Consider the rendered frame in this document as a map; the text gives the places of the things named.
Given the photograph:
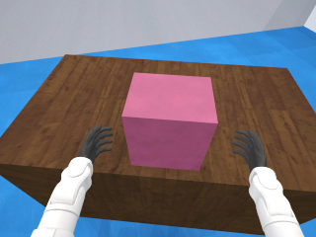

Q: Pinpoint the right robot forearm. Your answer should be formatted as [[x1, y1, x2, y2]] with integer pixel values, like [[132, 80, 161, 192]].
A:
[[249, 167, 304, 237]]

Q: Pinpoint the robot right hand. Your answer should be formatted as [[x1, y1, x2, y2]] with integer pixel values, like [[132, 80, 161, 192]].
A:
[[232, 129, 269, 172]]

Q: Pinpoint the left robot forearm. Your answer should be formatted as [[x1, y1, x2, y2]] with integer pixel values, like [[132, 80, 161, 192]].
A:
[[31, 157, 94, 237]]

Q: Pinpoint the robot left hand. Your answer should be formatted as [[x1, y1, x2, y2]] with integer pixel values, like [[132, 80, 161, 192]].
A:
[[77, 124, 114, 165]]

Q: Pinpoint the carton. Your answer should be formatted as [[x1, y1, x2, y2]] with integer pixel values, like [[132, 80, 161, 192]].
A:
[[121, 72, 218, 171]]

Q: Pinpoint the pedestal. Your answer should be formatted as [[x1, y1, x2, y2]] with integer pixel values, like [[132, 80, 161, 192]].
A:
[[0, 54, 316, 236]]

